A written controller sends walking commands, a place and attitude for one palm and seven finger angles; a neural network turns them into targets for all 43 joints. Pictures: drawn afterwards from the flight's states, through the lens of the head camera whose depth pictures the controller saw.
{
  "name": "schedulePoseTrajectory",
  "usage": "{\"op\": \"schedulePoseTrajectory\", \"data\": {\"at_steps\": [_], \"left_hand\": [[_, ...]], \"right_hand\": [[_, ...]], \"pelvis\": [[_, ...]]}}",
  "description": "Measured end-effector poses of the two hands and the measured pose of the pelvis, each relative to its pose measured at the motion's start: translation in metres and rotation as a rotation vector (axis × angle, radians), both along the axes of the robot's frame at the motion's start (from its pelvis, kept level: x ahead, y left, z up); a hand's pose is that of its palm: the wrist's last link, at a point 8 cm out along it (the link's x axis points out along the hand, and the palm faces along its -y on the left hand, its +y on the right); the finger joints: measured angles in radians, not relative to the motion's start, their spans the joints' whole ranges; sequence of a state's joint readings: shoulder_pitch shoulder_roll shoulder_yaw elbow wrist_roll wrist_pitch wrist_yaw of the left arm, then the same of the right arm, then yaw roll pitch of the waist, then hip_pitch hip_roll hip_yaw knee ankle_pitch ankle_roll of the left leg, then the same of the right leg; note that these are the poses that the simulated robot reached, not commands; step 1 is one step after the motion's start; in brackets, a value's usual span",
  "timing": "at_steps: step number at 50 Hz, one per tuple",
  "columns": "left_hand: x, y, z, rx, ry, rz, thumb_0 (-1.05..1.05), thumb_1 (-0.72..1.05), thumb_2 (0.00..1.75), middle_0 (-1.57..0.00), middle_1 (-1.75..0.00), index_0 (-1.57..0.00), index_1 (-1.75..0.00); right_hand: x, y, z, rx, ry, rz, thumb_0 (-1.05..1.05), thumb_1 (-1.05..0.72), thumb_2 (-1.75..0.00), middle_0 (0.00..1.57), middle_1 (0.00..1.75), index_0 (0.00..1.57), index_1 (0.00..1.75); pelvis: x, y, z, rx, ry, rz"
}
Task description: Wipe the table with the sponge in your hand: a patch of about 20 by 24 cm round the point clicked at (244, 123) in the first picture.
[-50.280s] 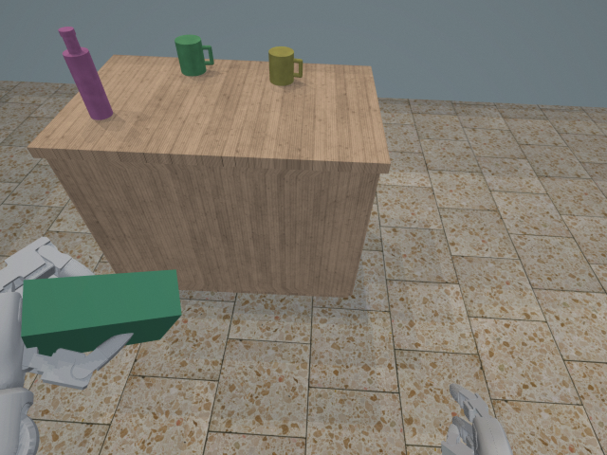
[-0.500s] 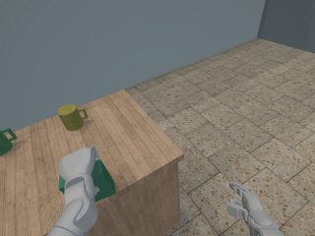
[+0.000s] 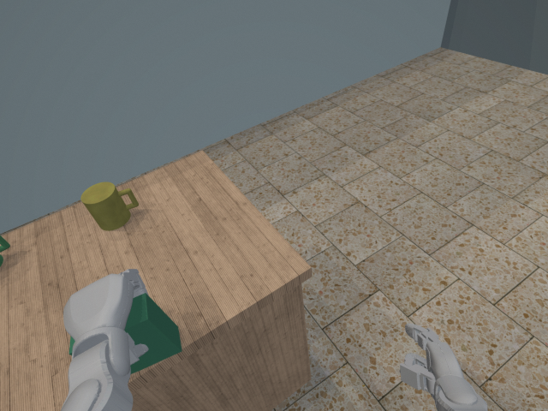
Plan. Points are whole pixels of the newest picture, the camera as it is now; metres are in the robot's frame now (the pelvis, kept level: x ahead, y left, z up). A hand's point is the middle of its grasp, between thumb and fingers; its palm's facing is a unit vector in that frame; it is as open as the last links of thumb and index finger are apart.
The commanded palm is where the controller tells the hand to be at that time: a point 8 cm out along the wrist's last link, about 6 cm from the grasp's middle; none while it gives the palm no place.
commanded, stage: slide back across to the middle lane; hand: left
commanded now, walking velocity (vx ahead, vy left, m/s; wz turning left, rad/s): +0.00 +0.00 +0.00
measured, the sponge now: (136, 343) +0.22 +0.26 -0.01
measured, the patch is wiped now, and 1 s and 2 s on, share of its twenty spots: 0.90 0.90 0.90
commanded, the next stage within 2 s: wipe forward along the middle lane in 0.28 s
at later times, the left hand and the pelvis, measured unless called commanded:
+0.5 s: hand (123, 320) +0.23 +0.26 +0.04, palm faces +0.02 -0.18 -0.98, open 8.8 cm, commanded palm +0.20 +0.28 +0.08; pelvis +0.00 +0.00 +0.00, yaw +2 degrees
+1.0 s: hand (128, 305) +0.26 +0.27 +0.04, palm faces -0.06 -0.10 -0.99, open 9.1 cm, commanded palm +0.23 +0.31 +0.07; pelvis -0.03 -0.02 -0.01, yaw +4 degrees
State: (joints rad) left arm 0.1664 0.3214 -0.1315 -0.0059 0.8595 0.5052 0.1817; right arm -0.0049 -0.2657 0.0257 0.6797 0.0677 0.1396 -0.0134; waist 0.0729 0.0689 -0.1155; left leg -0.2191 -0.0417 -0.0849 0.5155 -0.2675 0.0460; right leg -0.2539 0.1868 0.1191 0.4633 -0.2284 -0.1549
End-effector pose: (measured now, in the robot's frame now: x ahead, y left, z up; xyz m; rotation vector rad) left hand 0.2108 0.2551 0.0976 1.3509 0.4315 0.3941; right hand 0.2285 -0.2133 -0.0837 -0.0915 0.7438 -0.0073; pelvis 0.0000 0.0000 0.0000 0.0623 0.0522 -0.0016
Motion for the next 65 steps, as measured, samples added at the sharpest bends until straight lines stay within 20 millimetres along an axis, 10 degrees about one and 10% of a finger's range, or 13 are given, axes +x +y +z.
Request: {"op": "schedulePoseTrajectory", "data": {"at_steps": [17, 39, 65], "left_hand": [[0.000, 0.005, 0.001, -0.019, -0.002, 0.008, -0.01, -0.44, 1.06, -0.84, -1.51, -0.89, -1.51], [0.020, 0.004, -0.005, 0.041, 0.054, 0.014, -0.03, -0.52, 1.10, -0.91, -1.43, -0.94, -1.42], [0.048, 0.012, -0.001, 0.138, 0.120, 0.054, 0.00, -0.58, 1.11, -0.92, -1.41, -0.95, -1.44]], "right_hand": [[0.021, 0.011, 0.008, -0.004, -0.035, 0.024, 0.02, -0.91, -0.90, 0.20, 0.30, 0.20, 0.30], [-0.007, 0.012, -0.011, -0.014, 0.028, 0.038, 0.02, -0.91, -0.90, 0.20, 0.30, 0.20, 0.30], [-0.106, -0.081, -0.050, -0.067, 0.177, -0.081, 0.01, -0.91, -0.90, 0.20, 0.30, 0.20, 0.30]], "pelvis": [[0.004, 0.001, -0.002, -0.003, 0.008, 0.017], [-0.012, -0.003, -0.004, -0.005, 0.018, 0.051], [-0.046, -0.060, -0.017, 0.029, 0.051, 0.039]]}}
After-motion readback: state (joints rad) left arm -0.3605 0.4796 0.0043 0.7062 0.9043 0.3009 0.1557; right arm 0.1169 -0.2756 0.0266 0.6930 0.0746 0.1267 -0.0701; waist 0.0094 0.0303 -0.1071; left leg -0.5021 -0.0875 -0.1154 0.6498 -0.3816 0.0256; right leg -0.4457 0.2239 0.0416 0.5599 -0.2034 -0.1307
